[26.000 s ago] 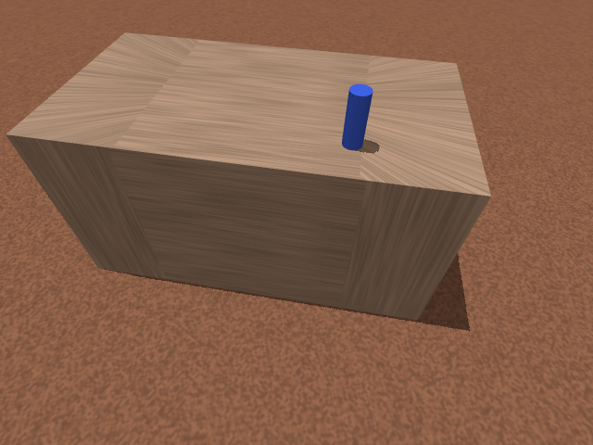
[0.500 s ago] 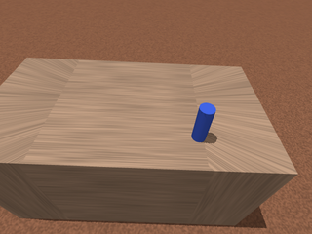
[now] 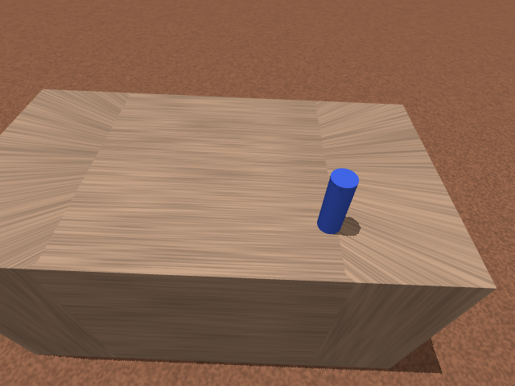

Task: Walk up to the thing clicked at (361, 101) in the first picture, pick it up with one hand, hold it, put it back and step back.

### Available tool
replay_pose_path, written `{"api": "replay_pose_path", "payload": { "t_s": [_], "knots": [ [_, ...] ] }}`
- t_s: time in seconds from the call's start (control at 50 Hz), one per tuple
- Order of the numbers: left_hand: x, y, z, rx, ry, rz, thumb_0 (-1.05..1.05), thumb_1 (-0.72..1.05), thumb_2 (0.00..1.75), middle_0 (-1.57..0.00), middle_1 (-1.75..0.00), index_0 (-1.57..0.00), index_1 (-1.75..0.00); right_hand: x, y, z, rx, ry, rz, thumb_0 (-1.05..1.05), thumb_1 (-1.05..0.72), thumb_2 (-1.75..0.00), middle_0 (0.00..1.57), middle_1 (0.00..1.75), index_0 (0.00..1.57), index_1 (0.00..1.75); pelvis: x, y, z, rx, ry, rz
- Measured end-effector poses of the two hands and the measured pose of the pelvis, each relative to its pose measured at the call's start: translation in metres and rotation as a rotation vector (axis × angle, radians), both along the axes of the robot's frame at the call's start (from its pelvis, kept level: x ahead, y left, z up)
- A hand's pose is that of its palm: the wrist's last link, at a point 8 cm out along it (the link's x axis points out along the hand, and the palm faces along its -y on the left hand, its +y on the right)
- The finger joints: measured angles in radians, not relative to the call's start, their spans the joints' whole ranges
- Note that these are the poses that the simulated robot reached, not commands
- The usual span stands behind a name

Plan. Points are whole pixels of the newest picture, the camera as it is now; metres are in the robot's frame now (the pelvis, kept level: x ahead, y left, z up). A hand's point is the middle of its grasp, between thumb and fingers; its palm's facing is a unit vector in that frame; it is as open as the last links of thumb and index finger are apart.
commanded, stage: home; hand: right
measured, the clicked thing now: (336, 203) +0.50 -0.17 -0.05
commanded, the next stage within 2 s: stand in 0.70 s
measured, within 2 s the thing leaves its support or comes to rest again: neither
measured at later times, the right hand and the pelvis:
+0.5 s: hand out of the picture +0.08 -0.26 -0.16, palm faces -0.04 +0.93 -0.36, open 17.5 cm; pelvis +0.01 +0.00 +0.00, yaw +0 degrees
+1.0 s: hand out of the picture +0.08 -0.26 -0.16, palm faces -0.04 +0.93 -0.35, open 15.5 cm; pelvis +0.01 +0.00 +0.00, yaw +0 degrees
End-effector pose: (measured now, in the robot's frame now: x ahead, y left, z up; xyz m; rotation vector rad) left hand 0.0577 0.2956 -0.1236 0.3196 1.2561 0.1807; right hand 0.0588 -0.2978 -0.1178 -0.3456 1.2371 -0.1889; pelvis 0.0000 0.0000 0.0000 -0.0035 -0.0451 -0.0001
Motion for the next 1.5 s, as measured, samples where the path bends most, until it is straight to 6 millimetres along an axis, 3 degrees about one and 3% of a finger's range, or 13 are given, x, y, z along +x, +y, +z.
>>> {"api": "replay_pose_path", "payload": {
  "t_s": [0.32,0.88,1.02,1.2,1.34,1.5],
  "knots": [
    [0.017,-0.002,0.002,0.002,-0.023,-0.003,0.01,0.9,0.9,-0.2,-0.3,-0.2,-0.29,0.012,-0.001,0.001,0.001,-0.01,-0.003,-0.01,0.55,-0.04,0.06,0.05,0.06,0.05,0.007,-0.002,0.001,-0.001,0.0,0.002],
    [0.012,-0.003,0.002,0.003,-0.001,0.007,0.01,0.9,0.9,-0.2,-0.3,-0.2,-0.3,0.009,-0.003,-0.001,0.004,0.012,-0.007,-0.01,0.52,-0.07,0.08,0.08,0.08,0.07,0.01,-0.004,0.001,0.001,0.004,0.003],
    [0.015,-0.003,0.004,0.006,-0.009,0.006,0.01,0.91,0.9,-0.2,-0.3,-0.2,-0.3,0.014,-0.003,-0.001,0.006,0.0,-0.003,0.0,0.24,-0.35,0.16,0.21,0.16,0.21,0.01,-0.004,0.001,0.003,0.004,0.002],
    [0.018,-0.002,0.006,0.012,-0.02,0.005,0.01,0.91,0.9,-0.2,-0.3,-0.2,-0.3,0.017,-0.003,-0.002,0.012,-0.007,-0.002,0.0,-0.39,-0.76,0.2,0.29,0.2,0.28,0.011,-0.005,0.001,0.003,0.004,0.004],
    [0.017,-0.003,0.006,0.013,-0.019,0.005,0.01,0.91,0.9,-0.2,-0.3,-0.2,-0.3,0.016,-0.004,-0.002,0.014,-0.005,-0.003,0.0,-0.75,-0.86,0.2,0.3,0.21,0.29,0.011,-0.006,0.001,0.003,0.004,0.004],
    [0.015,-0.004,0.005,0.012,-0.002,0.006,0.01,0.91,0.9,-0.2,-0.3,-0.2,-0.3,0.014,-0.005,-0.003,0.015,0.013,-0.007,0.0,-0.87,-0.89,0.2,0.3,0.21,0.3,0.012,-0.007,0.001,0.003,0.011,0.004]
  ]
}}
